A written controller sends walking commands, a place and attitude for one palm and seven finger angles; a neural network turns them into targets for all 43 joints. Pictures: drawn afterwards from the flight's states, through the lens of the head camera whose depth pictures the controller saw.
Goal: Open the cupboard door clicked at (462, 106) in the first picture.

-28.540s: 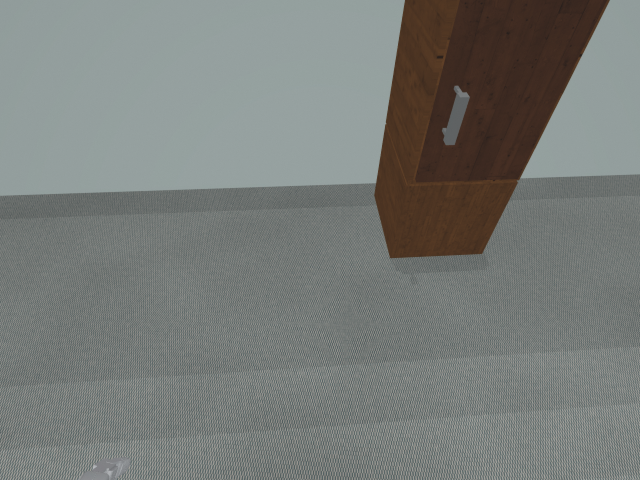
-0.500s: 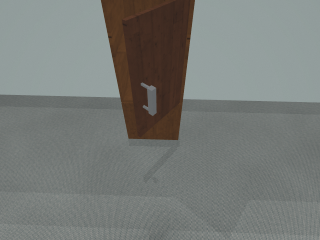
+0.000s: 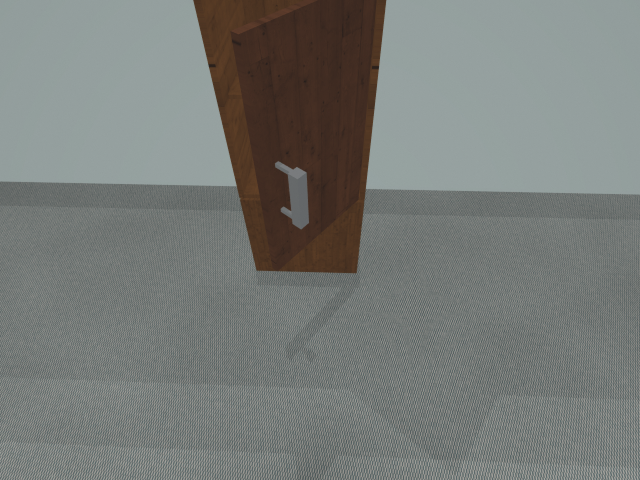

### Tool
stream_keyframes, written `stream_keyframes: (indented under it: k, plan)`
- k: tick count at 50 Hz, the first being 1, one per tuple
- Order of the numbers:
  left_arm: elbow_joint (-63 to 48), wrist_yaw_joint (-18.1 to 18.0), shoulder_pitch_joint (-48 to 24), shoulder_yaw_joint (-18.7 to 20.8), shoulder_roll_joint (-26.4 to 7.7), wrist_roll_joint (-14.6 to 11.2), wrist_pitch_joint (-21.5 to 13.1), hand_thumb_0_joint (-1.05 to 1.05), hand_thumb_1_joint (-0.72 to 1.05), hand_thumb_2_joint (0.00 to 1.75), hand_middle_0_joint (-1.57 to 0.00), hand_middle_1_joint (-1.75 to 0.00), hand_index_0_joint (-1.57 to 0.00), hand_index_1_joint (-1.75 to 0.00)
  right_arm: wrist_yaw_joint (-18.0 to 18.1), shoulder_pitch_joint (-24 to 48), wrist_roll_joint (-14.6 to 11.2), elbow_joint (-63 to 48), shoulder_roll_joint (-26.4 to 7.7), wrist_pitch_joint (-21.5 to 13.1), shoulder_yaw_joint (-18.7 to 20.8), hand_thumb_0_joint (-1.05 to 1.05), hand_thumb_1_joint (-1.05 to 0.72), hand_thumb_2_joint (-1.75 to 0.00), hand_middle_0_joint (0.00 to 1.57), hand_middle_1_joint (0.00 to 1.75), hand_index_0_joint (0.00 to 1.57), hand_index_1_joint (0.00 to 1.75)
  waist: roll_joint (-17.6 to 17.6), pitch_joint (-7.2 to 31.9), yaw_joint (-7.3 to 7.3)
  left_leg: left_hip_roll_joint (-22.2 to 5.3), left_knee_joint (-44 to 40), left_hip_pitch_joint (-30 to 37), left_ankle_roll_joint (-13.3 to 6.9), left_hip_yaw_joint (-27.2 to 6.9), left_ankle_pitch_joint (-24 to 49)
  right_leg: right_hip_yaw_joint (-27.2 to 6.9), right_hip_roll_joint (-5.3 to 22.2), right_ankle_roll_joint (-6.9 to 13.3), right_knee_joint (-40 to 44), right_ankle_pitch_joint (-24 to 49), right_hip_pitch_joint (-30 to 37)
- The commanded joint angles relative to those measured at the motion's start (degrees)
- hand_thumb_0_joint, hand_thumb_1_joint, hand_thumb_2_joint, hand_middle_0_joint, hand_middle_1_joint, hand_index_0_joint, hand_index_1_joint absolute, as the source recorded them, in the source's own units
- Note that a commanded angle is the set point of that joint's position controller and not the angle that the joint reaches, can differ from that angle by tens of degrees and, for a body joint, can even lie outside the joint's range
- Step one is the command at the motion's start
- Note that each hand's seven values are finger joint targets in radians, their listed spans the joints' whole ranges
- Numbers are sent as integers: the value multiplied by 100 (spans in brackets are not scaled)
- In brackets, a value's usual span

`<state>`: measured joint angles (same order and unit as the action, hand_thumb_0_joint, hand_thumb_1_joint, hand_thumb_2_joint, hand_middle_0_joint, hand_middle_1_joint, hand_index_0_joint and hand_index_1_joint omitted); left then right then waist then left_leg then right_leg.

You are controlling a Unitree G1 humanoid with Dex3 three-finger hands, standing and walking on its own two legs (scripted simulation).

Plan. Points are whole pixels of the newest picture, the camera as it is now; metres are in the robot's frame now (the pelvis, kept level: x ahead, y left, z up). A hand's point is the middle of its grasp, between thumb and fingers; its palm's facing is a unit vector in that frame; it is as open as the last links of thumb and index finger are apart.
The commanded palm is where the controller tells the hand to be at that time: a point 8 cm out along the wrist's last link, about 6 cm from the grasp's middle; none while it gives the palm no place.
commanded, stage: look to check the result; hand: left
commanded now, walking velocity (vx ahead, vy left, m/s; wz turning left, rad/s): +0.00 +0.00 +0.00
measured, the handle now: (291, 194) +0.66 +0.10 -0.09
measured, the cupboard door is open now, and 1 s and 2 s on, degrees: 52 52 52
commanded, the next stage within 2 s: walk to a spot facing it in 0.08 s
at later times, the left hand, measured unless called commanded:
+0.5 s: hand out of the picture +0.05 +0.19 -0.18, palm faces -0.06 -0.97 -0.25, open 7.3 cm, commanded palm none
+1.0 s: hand out of the picture +0.09 +0.15 -0.16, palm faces -0.32 -0.90 -0.28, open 7.3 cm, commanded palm none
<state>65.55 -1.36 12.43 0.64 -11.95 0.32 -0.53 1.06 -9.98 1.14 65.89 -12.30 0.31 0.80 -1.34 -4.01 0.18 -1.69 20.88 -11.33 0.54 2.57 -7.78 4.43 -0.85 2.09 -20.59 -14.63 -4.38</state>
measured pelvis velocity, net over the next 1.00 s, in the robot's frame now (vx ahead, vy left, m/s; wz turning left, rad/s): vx -0.02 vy -0.03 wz -0.43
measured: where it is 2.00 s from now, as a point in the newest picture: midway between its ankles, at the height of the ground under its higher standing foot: outside the picture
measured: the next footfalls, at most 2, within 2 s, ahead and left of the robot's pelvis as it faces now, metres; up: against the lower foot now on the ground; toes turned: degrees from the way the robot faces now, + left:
left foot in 1.16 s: +0.10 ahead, +0.10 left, +0.00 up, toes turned -33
right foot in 1.44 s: -0.06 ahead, -0.16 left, +0.00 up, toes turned -40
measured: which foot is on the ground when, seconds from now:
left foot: down 0.00-0.70, up 0.72-1.00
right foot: down 0.00-1.00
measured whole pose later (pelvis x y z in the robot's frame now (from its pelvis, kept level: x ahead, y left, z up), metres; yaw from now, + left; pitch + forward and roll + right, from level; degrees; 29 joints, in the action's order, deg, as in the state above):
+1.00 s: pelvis -0.02 -0.03 +0.00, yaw -25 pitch +1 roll +3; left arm 54.4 -1.0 14.2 4.3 -11.5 1.1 2.5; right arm 1.6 -3.6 0.4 52.7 -12.5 3.1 3.9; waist 0.6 -5.9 -2.3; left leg -1.0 54.2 -24.6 3.4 -0.7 -24.2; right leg -9.9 -5.9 4.1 -26.4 -11.2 -15.2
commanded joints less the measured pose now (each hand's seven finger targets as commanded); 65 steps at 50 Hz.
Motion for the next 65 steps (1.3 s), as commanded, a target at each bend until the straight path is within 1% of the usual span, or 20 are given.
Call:
stream_keyframes:
  k: [1, 10, 21, 24, 28, 29, 31, 34, 35, 36, 38, 41, 51, 55, 56, 57, 58, 60, 62, 65]
  plan:
    - [-185, -49, 114, 152, -892, 16, -105, 0, 90, 90, -20, -30, -20, -30, 67, -73, 1, -219, -761, -56, 117, 0, -90, -90, 20, 30, 20, 30, 72, 202, 43, -502, -201, 544, -185, -513, 641, -648, 792, 51, 592, 833, -536]
    - [-210, -48, 11, 173, -988, 18, -123, 0, 90, 90, -20, -30, -20, -30, 73, 40, 4, -243, -871, -81, 114, 0, -90, -90, 20, 30, 20, 30, 67, 307, 33, -527, -199, 633, -179, -489, 898, -658, 810, 47, 575, 1276, -387]
    - [-718, -1, 107, 455, -943, 69, 213, 0, 90, 90, -20, -30, -20, -30, 191, -253, 17, -670, -702, 131, 339, 0, -90, -90, 20, 30, 20, 30, 397, 327, 54, -668, 740, 302, -78, 174, 294, -1310, 745, 181, -301, 2122, -850]
    - [-890, 26, 49, 505, -903, 75, 238, 0, 90, 90, -20, -30, -20, -30, 207, -292, 22, -801, -718, 118, 393, 0, -90, -90, 20, 30, 20, 30, 92, 335, 73, -821, 710, 391, -130, 95, 303, -1373, 585, 156, -599, 1994, -1131]
    - [-1134, 103, -70, 502, -641, 76, 290, 0, 90, 90, -20, -30, -20, -30, 216, -446, 67, -921, -1011, 91, 496, 0, -90, -90, 20, 30, 20, 30, -935, 299, 78, -1841, -71, 447, -703, -654, 233, -801, -2, -22, -2172, -51, -1858]
    - [-1201, 135, -143, 505, -576, 73, 333, 0, 90, 90, -20, -30, -20, -30, 204, -494, 96, -932, -1058, 62, 508, 0, -90, -90, 20, 30, 20, 30, -1169, 344, 95, -2273, -421, 402, -977, -877, 266, -475, -28, -86, -2905, -1478, -1958]
    - [-1310, 186, -188, 516, -519, 81, 364, 0, 90, 90, -20, -30, -20, -30, 187, -305, 127, -1067, -1073, 26, 503, 0, -90, -90, 20, 30, 20, 30, -1209, 360, 16, -2409, -420, 202, -1045, -677, 357, -563, 234, -62, -3169, -1846, -1885]
    - [-1117, 216, 691, 604, -650, 118, 299, 0, 90, 90, -20, -30, -20, -30, 168, 391, 61, -1337, -1062, 73, 501, 0, -90, -90, 20, 30, 20, 30, -39, 489, -584, -1587, 1164, -791, -339, 357, -78, -554, 274, -80, -1028, 13, -480]
    - [-1092, 124, 870, 715, -1261, 207, 243, 0, 90, 90, -20, -30, -20, -30, 146, 450, -18, -1531, -620, 147, 476, 0, -90, -90, 20, 30, 20, 30, 2094, 302, -638, -450, 2646, -1752, 174, 883, -1970, -2645, 1365, 177, 453, 682, -299]
    - [-1128, 48, 806, 737, -1546, 148, 242, 0, 90, 90, -20, -30, -20, -30, 103, 591, -27, -1677, -588, 195, 454, 0, -90, -90, 20, 30, 20, 30, 2363, 69, -664, -7, 3910, -2181, 192, 216, -2844, -3669, 1970, 478, 784, 1577, -573]
    - [-1334, -7, 315, 728, -1306, 92, 243, 0, 90, 90, -20, -30, -20, -30, 49, 432, -33, -1610, -606, 216, 488, 0, -90, -90, 20, 30, 20, 30, 1124, 57, -303, -254, 4545, -2289, 157, -267, -2156, -3309, 1710, 898, 487, 1031, -717]
    - [-1440, -51, 150, 631, -1028, 82, 163, 0, 90, 90, -20, -30, -20, -30, 86, 420, -19, -1554, -546, 197, 443, 0, -90, -90, 20, 30, 20, 30, 766, 481, -152, -212, 4408, -2130, 269, -416, -1661, -2810, 1289, 900, -7, 2401, -264]
    - [-1493, -32, 400, 701, -1149, 143, 209, 0, 90, 90, -20, -30, -20, -30, 130, 746, -107, -1873, -452, 136, 403, 0, -90, -90, 20, 30, 20, 30, 933, 588, -269, 114, 2636, -1518, 214, -500, -1791, -3404, 1040, 917, 1, 2319, -110]
    - [-1640, 1, 2, 683, -1115, 106, 249, 0, 90, 90, -20, -30, -20, -30, 177, 105, -141, -1723, -521, 60, 402, 0, -90, -90, 20, 30, 20, 30, 751, 735, 70, 157, 749, 58, 130, -548, -949, -3336, 657, 478, -295, 1717, -1114]
    - [-1718, 28, -91, 638, -989, 66, 258, 0, 90, 90, -20, -30, -20, -30, 216, -150, -117, -1658, -726, 20, 441, 0, -90, -90, 20, 30, 20, 30, 318, 773, 197, -232, 101, 980, 0, -835, -777, -2957, 268, 197, -563, 737, -1987]
    - [-1843, 98, -14, 572, -663, -1, 264, 0, 90, 90, -20, -30, -20, -30, 250, -197, -22, -1703, -1247, -27, 536, 0, -90, -90, 20, 30, 20, 30, -1227, 741, 205, -1570, -556, 1601, -426, -2226, -1091, -2032, -494, -106, -1531, -894, -3154]
    - [-1947, 151, -203, 571, -734, 35, 224, 0, 90, 90, -20, -30, -20, -30, 257, -273, 22, -1811, -1462, -12, 560, 0, -90, -90, 20, 30, 20, 30, -1796, 605, 220, -2580, -806, 1025, -979, -2973, -626, -1063, -460, -372, -2971, -2001, -3157]
    - [-2081, 265, -262, 654, -816, 121, 199, 0, 90, 90, -20, -30, -20, -30, 260, 133, 117, -2027, -1322, -30, 464, 0, -90, -90, 20, 30, 20, 30, -594, 379, -22, -2535, -632, -152, -1385, -2392, 129, -892, 20, -535, -4148, -1685, -2731]
    - [-1877, 317, -387, 623, -729, 118, 286, 0, 90, 90, -20, -30, -20, -30, 232, 96, 131, -1937, -1092, -63, 409, 0, -90, -90, 20, 30, 20, 30, -1086, 359, -68, -1729, -159, 124, -1012, -1292, 1690, -693, 3, -536, -4183, -1367, -2774]
    - [-1967, 381, -414, 521, -581, 86, 302, 0, 90, 90, -20, -30, -20, -30, 226, -90, 143, -1899, -1138, -54, 418, 0, -90, -90, 20, 30, 20, 30, -1210, 635, -10, -1424, 308, 366, -713, -442, 2425, -199, 11, -494, -3118, -1264, -2191]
